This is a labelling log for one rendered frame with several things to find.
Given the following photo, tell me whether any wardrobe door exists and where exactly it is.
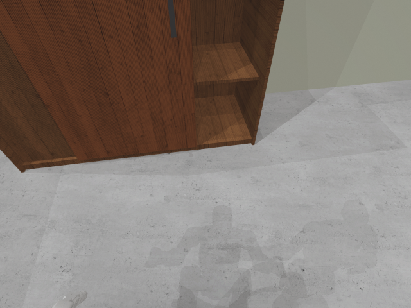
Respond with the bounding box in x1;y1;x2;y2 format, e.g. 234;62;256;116
0;0;197;160
0;30;75;162

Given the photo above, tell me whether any robot left hand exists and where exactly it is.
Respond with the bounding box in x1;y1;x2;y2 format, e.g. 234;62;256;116
52;291;87;308

